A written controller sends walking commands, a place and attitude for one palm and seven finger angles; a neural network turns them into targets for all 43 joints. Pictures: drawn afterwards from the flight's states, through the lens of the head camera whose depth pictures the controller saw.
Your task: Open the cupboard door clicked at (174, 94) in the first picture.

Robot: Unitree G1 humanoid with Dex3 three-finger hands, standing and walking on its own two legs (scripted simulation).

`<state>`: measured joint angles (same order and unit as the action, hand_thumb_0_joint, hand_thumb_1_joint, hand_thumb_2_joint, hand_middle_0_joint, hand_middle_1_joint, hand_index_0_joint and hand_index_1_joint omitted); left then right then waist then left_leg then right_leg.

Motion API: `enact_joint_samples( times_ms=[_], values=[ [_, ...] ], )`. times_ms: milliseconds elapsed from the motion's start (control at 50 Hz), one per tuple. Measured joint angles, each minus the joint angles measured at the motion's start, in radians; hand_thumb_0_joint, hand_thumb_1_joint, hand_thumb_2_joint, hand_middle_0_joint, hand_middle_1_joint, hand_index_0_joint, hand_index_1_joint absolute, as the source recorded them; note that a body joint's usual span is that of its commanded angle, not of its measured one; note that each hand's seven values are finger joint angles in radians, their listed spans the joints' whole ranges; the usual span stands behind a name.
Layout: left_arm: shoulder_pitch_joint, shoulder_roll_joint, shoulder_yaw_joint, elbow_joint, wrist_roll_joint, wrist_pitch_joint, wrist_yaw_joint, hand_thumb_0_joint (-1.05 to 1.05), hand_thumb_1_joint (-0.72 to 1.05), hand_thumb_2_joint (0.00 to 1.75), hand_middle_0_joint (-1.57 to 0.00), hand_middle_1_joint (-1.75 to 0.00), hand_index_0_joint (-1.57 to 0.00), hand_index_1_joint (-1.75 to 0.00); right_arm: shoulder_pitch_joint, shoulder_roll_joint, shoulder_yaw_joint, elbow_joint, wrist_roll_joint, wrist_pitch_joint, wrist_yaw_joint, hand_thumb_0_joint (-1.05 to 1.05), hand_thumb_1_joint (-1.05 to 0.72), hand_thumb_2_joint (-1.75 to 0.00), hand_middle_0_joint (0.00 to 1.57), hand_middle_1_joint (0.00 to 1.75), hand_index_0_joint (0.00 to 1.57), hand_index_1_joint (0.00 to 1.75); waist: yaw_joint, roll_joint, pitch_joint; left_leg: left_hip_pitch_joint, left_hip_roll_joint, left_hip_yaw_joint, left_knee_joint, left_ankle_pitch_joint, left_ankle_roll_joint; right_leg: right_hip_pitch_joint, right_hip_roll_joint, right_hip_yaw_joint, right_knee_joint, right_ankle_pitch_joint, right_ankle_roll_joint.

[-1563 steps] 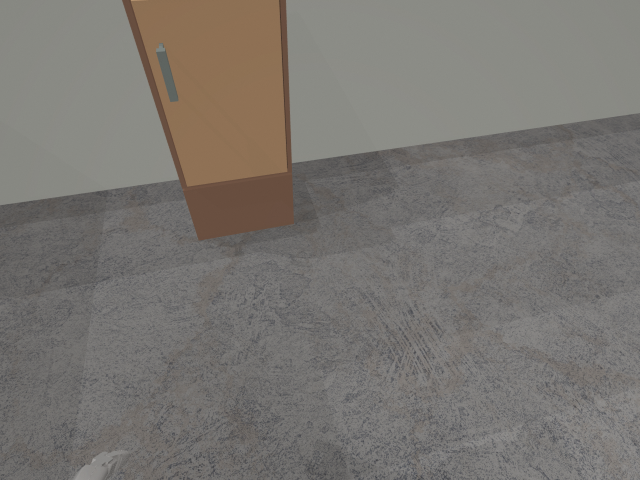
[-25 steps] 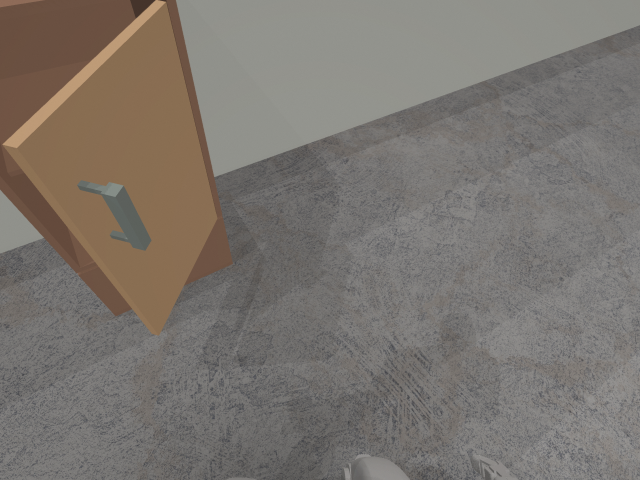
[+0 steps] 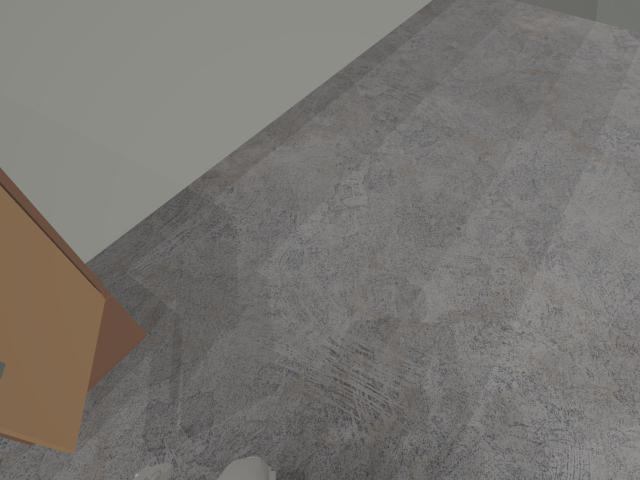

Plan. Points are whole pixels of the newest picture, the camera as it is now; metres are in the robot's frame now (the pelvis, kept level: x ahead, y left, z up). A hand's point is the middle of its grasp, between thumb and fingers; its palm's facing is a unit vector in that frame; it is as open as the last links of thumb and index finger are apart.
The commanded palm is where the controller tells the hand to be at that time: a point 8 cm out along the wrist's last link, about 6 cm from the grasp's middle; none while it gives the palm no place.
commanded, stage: walk to a spot facing it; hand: left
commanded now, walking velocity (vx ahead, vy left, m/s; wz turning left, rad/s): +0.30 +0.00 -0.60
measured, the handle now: out of the picture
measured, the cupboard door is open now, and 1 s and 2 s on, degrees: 45 45 45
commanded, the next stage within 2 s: turn to face it in 1.46 s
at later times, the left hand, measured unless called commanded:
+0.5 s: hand (248, 359) +0.32 +0.14 -0.17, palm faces -0.37 -0.92 -0.14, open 7.4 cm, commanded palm none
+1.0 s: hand (313, 313) +0.40 +0.03 -0.16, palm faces -0.37 -0.90 -0.24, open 7.3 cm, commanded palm none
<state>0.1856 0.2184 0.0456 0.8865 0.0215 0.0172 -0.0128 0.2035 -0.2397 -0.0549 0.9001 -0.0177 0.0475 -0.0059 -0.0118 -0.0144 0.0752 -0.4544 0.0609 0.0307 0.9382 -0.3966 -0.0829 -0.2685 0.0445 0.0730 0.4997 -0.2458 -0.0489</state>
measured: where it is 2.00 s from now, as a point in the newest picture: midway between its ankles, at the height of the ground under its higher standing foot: (437, 319)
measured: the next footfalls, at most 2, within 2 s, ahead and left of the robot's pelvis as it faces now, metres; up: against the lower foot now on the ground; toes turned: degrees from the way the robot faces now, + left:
left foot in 0.14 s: +0.09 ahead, +0.14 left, +0.00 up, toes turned -2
right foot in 0.60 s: +0.28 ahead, -0.14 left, +0.00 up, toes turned -28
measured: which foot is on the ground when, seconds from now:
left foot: up 0.00-0.12, down 0.14-0.60, up 0.62-1.00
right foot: down 0.00-0.14, up 0.16-0.58, down 0.60-1.00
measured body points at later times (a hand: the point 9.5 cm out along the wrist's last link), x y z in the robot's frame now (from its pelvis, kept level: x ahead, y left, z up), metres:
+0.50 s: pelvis +0.15 +0.00 -0.01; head +0.20 +0.00 +0.44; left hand +0.34 +0.19 -0.16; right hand -0.01 -0.18 -0.14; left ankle +0.05 +0.14 -0.74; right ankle +0.21 -0.14 -0.69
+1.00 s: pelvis +0.34 -0.15 +0.00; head +0.36 -0.18 +0.45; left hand +0.42 +0.08 -0.14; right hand +0.35 -0.40 -0.15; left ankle +0.51 -0.04 -0.67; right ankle +0.25 -0.12 -0.74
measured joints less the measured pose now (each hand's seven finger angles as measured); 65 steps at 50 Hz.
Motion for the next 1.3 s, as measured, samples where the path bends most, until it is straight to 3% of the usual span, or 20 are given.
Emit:
enact_joint_samples(
  times_ms=[120,140,200,260,340,400,480,560,600,620,660,720,800,900,1020,1120,1180,1220,1260,1300],
  values=[
    [0.063,-0.004,0.011,0.018,0.001,-0.005,-0.014,0.00,0.91,0.90,-0.20,-0.30,-0.21,-0.30,0.000,0.027,0.010,-0.016,0.003,-0.041,0.006,0.00,-0.91,-0.90,0.20,0.30,0.20,0.30,0.028,-0.023,-0.041,0.119,-0.042,0.011,-0.304,0.017,0.021,0.006,0.022,0.062,0.025,-0.044,0.014],
    [0.078,-0.005,0.014,0.020,-0.001,-0.002,-0.015,0.00,0.91,0.90,-0.20,-0.30,-0.21,-0.30,0.008,0.025,0.014,-0.023,0.000,-0.057,0.003,0.00,-0.91,-0.90,0.20,0.30,0.20,0.30,0.026,-0.015,-0.054,0.149,-0.038,0.009,-0.378,0.025,0.039,-0.012,0.033,0.064,0.066,-0.089,0.014],
    [0.085,0.005,0.029,0.051,0.001,0.015,-0.024,0.01,0.91,0.90,-0.20,-0.30,-0.21,-0.30,0.033,0.040,0.026,-0.025,-0.014,-0.086,-0.009,0.00,-0.91,-0.90,0.20,0.30,0.20,0.30,0.012,-0.019,-0.060,0.170,-0.023,0.042,-0.369,0.082,0.097,-0.120,0.020,0.004,0.360,-0.222,0.024],
    [0.073,0.022,0.045,0.059,0.015,0.012,-0.042,0.01,0.91,0.90,-0.20,-0.30,-0.20,-0.30,0.093,0.058,0.039,-0.013,-0.017,-0.096,-0.016,0.00,-0.91,-0.90,0.20,0.30,0.20,0.30,0.008,-0.030,-0.060,0.246,-0.006,0.077,-0.452,0.083,0.099,-0.236,-0.025,-0.056,0.595,-0.120,0.040],
    [0.036,0.030,0.046,0.046,0.013,0.006,-0.047,0.01,0.91,0.90,-0.19,-0.30,-0.20,-0.29,0.163,0.073,0.051,0.031,-0.012,-0.111,-0.028,0.00,-0.91,-0.90,0.20,0.30,0.20,0.30,0.013,-0.030,-0.037,0.339,0.013,0.131,-0.544,0.087,0.084,-0.350,-0.071,-0.084,0.699,-0.010,0.051],
    [0.000,0.024,0.040,0.043,0.010,0.009,-0.049,0.01,0.91,0.90,-0.19,-0.30,-0.20,-0.29,0.211,0.081,0.054,0.066,-0.012,-0.113,-0.031,0.00,-0.91,-0.90,0.20,0.30,0.20,0.30,0.005,-0.025,-0.017,0.400,0.024,0.177,-0.573,0.063,0.075,-0.389,-0.089,-0.112,0.640,0.037,0.051],
    [-0.064,0.008,0.024,0.045,0.007,0.017,-0.055,0.01,0.92,0.90,-0.19,-0.30,-0.20,-0.29,0.271,0.085,0.053,0.104,-0.016,-0.107,-0.032,0.00,-0.91,-0.90,0.20,0.30,0.20,0.30,-0.025,-0.018,0.009,0.476,0.027,0.236,-0.589,0.014,0.054,-0.371,-0.097,-0.170,0.438,0.063,0.037],
    [-0.131,-0.008,0.009,0.030,0.003,0.007,-0.056,0.01,0.92,0.90,-0.19,-0.30,-0.20,-0.29,0.322,0.083,0.053,0.143,-0.017,-0.097,-0.031,0.00,-0.91,-0.90,0.20,0.30,0.20,0.30,-0.058,0.003,0.035,0.530,0.048,0.275,-0.539,-0.067,0.017,-0.285,-0.060,-0.222,0.250,0.001,-0.012],
    [-0.142,-0.009,0.005,0.014,0.002,-0.021,-0.053,0.01,0.91,0.90,-0.19,-0.30,-0.20,-0.29,0.346,0.088,0.054,0.169,-0.009,-0.085,-0.025,0.00,-0.91,-0.90,0.20,0.30,0.20,0.30,-0.054,0.000,0.039,0.509,0.075,0.280,-0.385,-0.114,0.006,-0.194,-0.037,-0.234,0.160,0.013,-0.050],
    [-0.142,-0.010,0.007,0.007,0.002,-0.040,-0.047,0.01,0.91,0.90,-0.19,-0.30,-0.20,-0.29,0.341,0.090,0.054,0.181,0.001,-0.074,-0.020,0.00,-0.91,-0.90,0.20,0.30,0.20,0.30,-0.043,0.000,0.042,0.455,0.089,0.250,-0.217,-0.115,0.011,-0.190,-0.027,-0.229,0.182,0.020,-0.070],
    [-0.129,-0.009,0.008,0.004,-0.010,-0.059,-0.028,0.00,0.91,0.90,-0.19,-0.30,-0.20,-0.29,0.293,0.091,0.047,0.192,0.013,-0.050,-0.012,0.01,-0.91,-0.90,0.20,0.30,0.20,0.30,-0.041,-0.002,0.054,0.301,0.073,0.125,0.146,-0.116,0.030,-0.168,-0.008,-0.220,0.223,-0.039,-0.092],
    [-0.083,-0.010,0.005,0.028,-0.017,-0.059,-0.005,0.00,0.91,0.90,-0.19,-0.30,-0.20,-0.29,0.197,0.090,0.030,0.165,0.009,-0.046,-0.009,0.01,-0.91,-0.90,0.20,0.30,0.20,0.30,-0.045,-0.007,0.048,0.097,0.063,0.039,0.349,0.005,0.040,-0.078,0.016,-0.205,0.131,-0.045,-0.084],
    [-0.002,-0.019,0.015,0.073,-0.017,-0.074,0.014,0.00,0.93,0.90,-0.20,-0.30,-0.21,-0.30,0.073,0.086,0.018,0.094,-0.001,-0.063,-0.008,0.01,-0.91,-0.90,0.20,0.30,0.20,0.30,-0.033,-0.009,0.017,-0.083,0.079,0.004,0.244,0.104,0.034,0.027,0.041,-0.165,-0.027,-0.010,-0.099],
    [0.103,-0.029,0.013,0.127,-0.017,-0.097,0.015,-0.01,0.94,0.90,-0.20,-0.30,-0.21,-0.30,-0.036,0.069,0.009,0.053,0.000,-0.067,-0.003,0.00,-0.91,-0.90,0.20,0.30,0.20,0.30,0.005,0.011,-0.020,-0.184,0.078,-0.016,0.112,0.205,0.027,0.145,0.059,-0.119,-0.143,-0.013,-0.094],
    [0.226,-0.068,-0.010,0.179,-0.016,-0.106,0.028,0.00,0.93,0.90,-0.19,-0.30,-0.20,-0.30,-0.119,0.057,0.011,0.053,0.006,-0.055,0.009,0.00,-0.91,-0.90,0.20,0.30,0.20,0.30,0.054,0.022,-0.038,-0.186,0.034,0.024,-0.023,0.255,0.039,0.285,0.068,-0.084,-0.221,-0.064,-0.091],
    [0.312,-0.095,-0.026,0.226,-0.011,-0.103,0.038,0.00,0.92,0.90,-0.19,-0.30,-0.20,-0.30,-0.172,0.073,0.023,0.058,0.008,-0.056,0.017,0.00,-0.91,-0.90,0.20,0.30,0.20,0.30,0.084,-0.001,-0.028,-0.118,-0.028,0.081,-0.179,0.218,0.072,0.384,0.064,-0.053,-0.246,-0.131,-0.084],
    [0.348,-0.104,-0.028,0.263,-0.010,-0.098,0.038,0.00,0.91,0.90,-0.20,-0.30,-0.20,-0.30,-0.175,0.089,0.032,0.061,0.004,-0.078,0.012,0.00,-0.91,-0.90,0.20,0.30,0.20,0.30,0.075,-0.014,-0.021,-0.014,-0.079,0.115,-0.306,0.207,0.120,0.393,0.062,-0.056,-0.133,-0.192,-0.063],
    [0.365,-0.114,-0.029,0.280,-0.020,-0.090,0.033,0.00,0.91,0.90,-0.20,-0.30,-0.21,-0.30,-0.152,0.095,0.037,0.059,-0.009,-0.102,0.005,0.00,-0.91,-0.90,0.20,0.30,0.20,0.30,0.058,-0.004,-0.032,0.046,-0.076,0.109,-0.331,0.178,0.178,0.268,0.072,-0.077,0.204,-0.208,-0.017],
    [0.337,-0.107,-0.030,0.282,-0.020,-0.074,0.027,0.01,0.91,0.90,-0.20,-0.30,-0.21,-0.30,-0.107,0.100,0.038,0.061,-0.006,-0.113,-0.002,0.00,-0.91,-0.90,0.20,0.30,0.20,0.30,0.047,-0.022,-0.028,0.081,-0.083,0.125,-0.305,0.124,0.188,0.104,0.040,-0.079,0.597,-0.202,-0.001],
    [0.283,-0.096,-0.019,0.262,-0.009,-0.061,0.019,0.01,0.91,0.90,-0.20,-0.30,-0.21,-0.30,-0.045,0.096,0.034,0.080,-0.004,-0.118,-0.012,0.00,-0.91,-0.90,0.20,0.30,0.20,0.30,0.042,-0.024,-0.028,0.137,-0.086,0.124,-0.343,0.117,0.171,-0.039,-0.007,-0.081,0.795,-0.140,0.013]
  ],
)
